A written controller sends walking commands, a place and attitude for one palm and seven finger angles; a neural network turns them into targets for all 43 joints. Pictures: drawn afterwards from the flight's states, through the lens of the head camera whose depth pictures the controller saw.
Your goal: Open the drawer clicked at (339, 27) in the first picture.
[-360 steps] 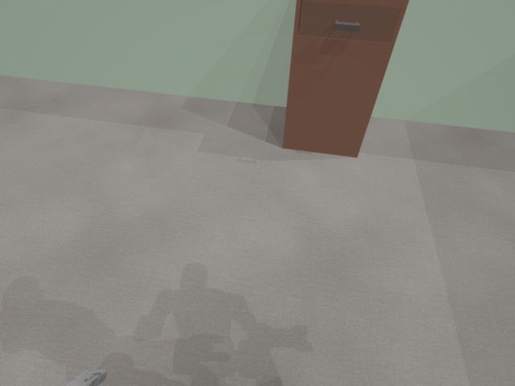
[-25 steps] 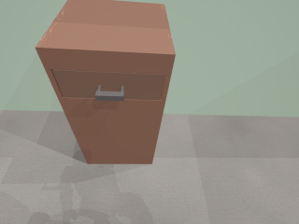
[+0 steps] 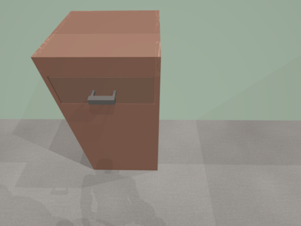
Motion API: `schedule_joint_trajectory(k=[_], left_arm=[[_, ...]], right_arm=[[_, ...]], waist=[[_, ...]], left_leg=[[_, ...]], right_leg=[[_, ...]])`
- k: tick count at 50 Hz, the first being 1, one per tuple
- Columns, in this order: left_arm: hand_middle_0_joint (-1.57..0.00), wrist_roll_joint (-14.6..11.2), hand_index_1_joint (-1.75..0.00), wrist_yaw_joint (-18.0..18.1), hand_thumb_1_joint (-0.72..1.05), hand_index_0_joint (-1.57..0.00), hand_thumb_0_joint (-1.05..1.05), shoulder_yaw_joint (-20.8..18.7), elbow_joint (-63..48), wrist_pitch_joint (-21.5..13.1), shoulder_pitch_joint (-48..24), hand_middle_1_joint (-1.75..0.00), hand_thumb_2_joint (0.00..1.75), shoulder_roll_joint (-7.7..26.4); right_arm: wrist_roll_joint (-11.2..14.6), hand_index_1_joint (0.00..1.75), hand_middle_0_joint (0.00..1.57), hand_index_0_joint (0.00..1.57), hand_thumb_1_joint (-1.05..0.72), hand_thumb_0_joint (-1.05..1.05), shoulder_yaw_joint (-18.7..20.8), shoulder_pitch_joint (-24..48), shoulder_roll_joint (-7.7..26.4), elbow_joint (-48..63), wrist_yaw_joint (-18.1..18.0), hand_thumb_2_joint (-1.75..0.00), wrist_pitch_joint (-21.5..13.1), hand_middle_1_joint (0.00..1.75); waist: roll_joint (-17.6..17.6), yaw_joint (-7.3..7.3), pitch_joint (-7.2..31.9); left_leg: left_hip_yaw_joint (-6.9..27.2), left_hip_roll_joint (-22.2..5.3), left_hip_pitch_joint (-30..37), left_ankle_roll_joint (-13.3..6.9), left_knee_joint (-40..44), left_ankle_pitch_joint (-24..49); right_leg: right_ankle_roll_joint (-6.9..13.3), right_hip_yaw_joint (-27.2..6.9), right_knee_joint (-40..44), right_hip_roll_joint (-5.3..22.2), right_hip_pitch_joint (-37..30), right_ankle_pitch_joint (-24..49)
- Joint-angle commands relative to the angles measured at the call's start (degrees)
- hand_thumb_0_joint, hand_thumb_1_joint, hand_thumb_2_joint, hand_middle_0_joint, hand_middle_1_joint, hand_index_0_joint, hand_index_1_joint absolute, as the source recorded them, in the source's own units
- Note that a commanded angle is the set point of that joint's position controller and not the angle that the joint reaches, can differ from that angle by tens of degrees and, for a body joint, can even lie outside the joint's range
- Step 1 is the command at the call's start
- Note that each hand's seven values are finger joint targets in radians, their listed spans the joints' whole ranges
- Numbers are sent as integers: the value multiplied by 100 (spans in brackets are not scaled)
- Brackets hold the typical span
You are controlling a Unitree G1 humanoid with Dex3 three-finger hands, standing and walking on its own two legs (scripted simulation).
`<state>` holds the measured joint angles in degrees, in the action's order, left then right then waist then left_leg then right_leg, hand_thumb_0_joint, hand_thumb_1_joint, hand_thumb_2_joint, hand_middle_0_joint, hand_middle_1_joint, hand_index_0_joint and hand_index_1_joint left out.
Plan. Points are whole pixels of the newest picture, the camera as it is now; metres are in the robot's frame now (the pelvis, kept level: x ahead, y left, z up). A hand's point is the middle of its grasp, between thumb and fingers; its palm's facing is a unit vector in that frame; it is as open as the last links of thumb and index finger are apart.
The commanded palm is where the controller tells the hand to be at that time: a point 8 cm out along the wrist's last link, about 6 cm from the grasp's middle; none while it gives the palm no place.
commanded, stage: come to a stop and stand still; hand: left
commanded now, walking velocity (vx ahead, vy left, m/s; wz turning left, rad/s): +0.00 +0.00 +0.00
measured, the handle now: (103, 96) +0.58 +0.23 -0.02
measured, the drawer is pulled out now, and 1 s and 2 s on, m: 0.00 0.00 0.00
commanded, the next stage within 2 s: look again from close up in 0.10 s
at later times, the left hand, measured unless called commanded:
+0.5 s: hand out of the picture +0.03 +0.25 -0.18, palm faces +0.04 -0.98 -0.19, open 7.4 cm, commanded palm none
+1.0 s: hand out of the picture -0.04 +0.28 -0.18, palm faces -0.01 -0.98 -0.19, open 7.4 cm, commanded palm none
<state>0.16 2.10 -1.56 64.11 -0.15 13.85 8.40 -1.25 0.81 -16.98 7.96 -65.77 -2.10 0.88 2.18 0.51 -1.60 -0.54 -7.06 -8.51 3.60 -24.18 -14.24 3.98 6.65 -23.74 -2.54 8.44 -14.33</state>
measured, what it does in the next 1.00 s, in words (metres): shifts its weight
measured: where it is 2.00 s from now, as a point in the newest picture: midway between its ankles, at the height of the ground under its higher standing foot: outside the picture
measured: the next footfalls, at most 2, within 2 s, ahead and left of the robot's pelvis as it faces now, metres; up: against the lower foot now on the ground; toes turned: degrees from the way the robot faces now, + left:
right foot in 1.68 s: +0.21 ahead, -0.14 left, +0.00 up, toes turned -8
left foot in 2.00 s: +0.10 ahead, +0.13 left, +0.00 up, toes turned +1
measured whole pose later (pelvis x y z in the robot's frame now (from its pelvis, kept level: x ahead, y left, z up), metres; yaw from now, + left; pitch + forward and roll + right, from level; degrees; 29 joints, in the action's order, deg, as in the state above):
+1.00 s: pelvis -0.03 +0.10 +0.00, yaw -2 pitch -2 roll +0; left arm 1.9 1.0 -0.9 60.5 1.9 21.1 10.0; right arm -1.4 0.7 -20.6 9.1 -61.4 -0.9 0.9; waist -0.8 0.5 0.0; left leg -3.6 1.3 -11.1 -3.3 -27.6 -14.6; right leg -1.2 1.1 -28.3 4.9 12.3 -17.4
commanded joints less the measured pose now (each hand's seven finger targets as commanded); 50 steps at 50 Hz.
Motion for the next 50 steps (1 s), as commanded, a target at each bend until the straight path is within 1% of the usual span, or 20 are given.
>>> schedule_joint_trajectory(k=[1, 9, 10, 11, 12, 14, 15, 16, 17, 19, 20, 22, 25, 30, 34, 35, 42, 44, 47, 50], left_arm=[[-20, 14, -30, 30, 90, -20, 0, -51, -146, -59, 317, -30, 90, 573], [-20, 5, -30, 13, 90, -20, 0, -18, 1, -104, 572, -30, 90, 493], [-20, 115, -30, 12, 90, -20, 0, 16, -431, -205, 774, -30, 90, 1324], [-20, 70, -30, 55, 90, -20, 0, -72, -380, -233, 749, -30, 90, 939], [-20, 143, -30, 62, 90, -20, 0, -179, -453, -245, 685, -30, 90, 1069], [-20, 140, -30, 50, 90, -20, 0, -139, -583, -258, 805, -30, 90, 891], [-20, 134, -30, 47, 90, -20, 0, -94, -613, -232, 794, -30, 90, 829], [-20, 126, -30, 54, 90, -20, 0, -106, -643, -215, 766, -30, 90, 787], [-20, 117, -30, 53, 90, -20, 0, -97, -665, -195, 766, -30, 90, 735], [-20, 99, -30, 49, 90, -20, 0, -73, -715, -157, 765, -30, 90, 666], [-20, 96, -30, 55, 90, -20, 0, -41, -731, -124, 793, -30, 90, 609], [-20, 89, -30, 55, 90, -20, 0, -38, -726, -71, 851, -30, 90, 634], [-20, 93, -30, 52, 90, -20, 0, -5, -788, 4, 786, -30, 90, 623], [-20, 92, -30, 30, 90, -20, 0, 27, -862, 57, 635, -30, 90, 641], [-20, 102, -30, 12, 90, -20, 0, 39, -891, 72, 556, -30, 90, 676], [-20, 110, -30, 11, 90, -20, 0, 37, -897, 74, 540, -30, 90, 683], [-20, 119, -30, 5, 90, -20, 0, 52, -741, 49, 688, -30, 90, 630], [-20, 136, -30, -19, 90, -20, 0, 51, -679, 46, 773, -30, 90, 569], [-20, 200, -30, -74, 90, -20, 0, 24, -678, 104, 835, -30, 90, 476], [-20, 204, -30, -134, 90, -20, 0, 6, -637, 111, 955, -30, 90, 398]], right_arm=[[27, 30, 20, 20, -90, 0, 57, -542, 313, 29, -33, -90, 4, 30], [50, 30, 20, 20, -90, 0, 29, -413, 398, 76, -61, -90, -79, 30], [-10, 30, 20, 20, -90, 0, 165, -101, 886, 776, 36, -90, -16, 30], [-21, 30, 20, 20, -90, 0, 117, -103, 719, 933, 17, -90, -49, 30], [-48, 30, 20, 20, -90, 0, 196, -240, 697, 901, -44, -90, -107, 30], [4, 30, 20, 20, -90, 0, 165, -278, 587, 950, -64, -90, -176, 30], [-2, 30, 20, 20, -90, 0, 111, -348, 514, 987, -46, -90, -174, 30], [9, 30, 20, 20, -90, 0, 121, -403, 503, 965, -48, -90, -183, 30], [17, 30, 20, 20, -90, 0, 131, -380, 566, 973, -52, -90, -193, 30], [26, 30, 20, 20, -90, 0, 139, -378, 722, 962, -60, -90, -232, 30], [21, 30, 20, 20, -90, 0, 130, -395, 750, 947, -56, -90, -238, 30], [21, 30, 20, 20, -90, 0, 139, -327, 830, 947, -61, -90, -224, 30], [14, 30, 20, 20, -90, 0, 118, -274, 899, 986, -39, -90, -214, 30], [11, 30, 20, 20, -90, 0, 107, -97, 956, 1046, 4, -90, -217, 30], [15, 30, 20, 20, -90, 0, 114, -50, 1036, 1071, 39, -90, -209, 30], [22, 30, 20, 20, -90, 0, 111, -68, 1046, 1054, 46, -90, -217, 30], [41, 30, 20, 20, -90, 0, 122, -138, 995, 914, 79, -90, -189, 30], [29, 30, 20, 20, -90, 0, 142, -245, 1027, 836, 79, -90, -161, 30], [3, 30, 20, 20, -90, 0, 245, -331, 1189, 757, 45, -90, -97, 30], [-12, 30, 20, 20, -90, 0, 279, -403, 1188, 702, 4, -90, -81, 30]], waist=[[-326, 44, -344], [-208, 9, -95], [-1139, 48, -853], [-657, 7, -129], [-320, 51, 402], [-352, 10, 812], [-501, 45, 797], [-729, 58, 696], [-717, 49, 509], [-410, 27, 324], [-165, -8, 239], [156, -59, 53], [204, -85, -135], [180, -112, -343], [48, -110, -448], [142, -112, -396], [4, -94, -380], [-23, -50, -345], [319, -19, -503], [213, -37, -536]], left_leg=[[-162, 117, -8, -256, 108, 453], [-133, 31, 155, -245, 273, 882], [76, 330, -401, -302, -464, 278], [41, 270, -561, -363, -644, -375], [78, 410, -686, -378, -869, -211], [15, 427, -807, -435, -1026, -103], [-16, 449, -776, -454, -893, -76], [-17, 415, -725, -482, -785, 145], [12, 381, -648, -496, -635, 409], [122, 189, -421, -533, -418, 1368], [147, 98, -318, -555, -467, 1888], [179, 8, -371, -543, -451, 2369], [300, -50, -616, -591, -213, 2144], [525, -70, -893, -647, 306, 1073], [643, -73, -999, -642, 665, 205], [688, -68, -977, -642, 739, 147], [685, -33, -997, -623, 1010, -718], [843, -80, -968, -684, 1154, -1444], [1296, -372, -1020, -886, 1457, -2416], [1412, -449, -1005, -1005, 1348, -2398]], right_leg=[[-247, -1044, 1009, 980, 389, 513], [-205, -841, 711, 908, 129, 1276], [-408, -1081, 710, 918, 549, 1467], [-281, -1483, 589, 1391, 412, 791], [-174, -1592, 485, 1451, -100, 1710], [145, -1443, 207, 1472, -478, 2498], [171, -1321, 99, 1443, -489, 2705], [135, -1148, 20, 1357, -376, 2537], [78, -1029, -57, 1222, -196, 2454], [-80, -717, -369, 935, -17, 2472], [-131, -620, -452, 833, 130, 2210], [-188, -533, -503, 798, 229, 1800], [-280, -491, -492, 717, 224, 1099], [-411, -488, -351, 681, 227, 510], [-469, -503, -271, 703, 236, 387], [-474, -508, -272, 700, 219, 374], [-498, -534, -95, 773, 180, 393], [-493, -400, -183, 685, 232, -86], [-484, -179, -557, 497, 632, -602], [-424, -188, -552, 453, 713, -555]])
